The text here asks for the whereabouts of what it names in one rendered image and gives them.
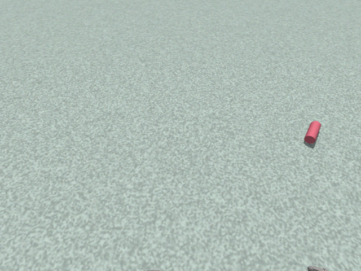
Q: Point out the bottle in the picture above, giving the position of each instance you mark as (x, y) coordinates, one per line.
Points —
(312, 132)

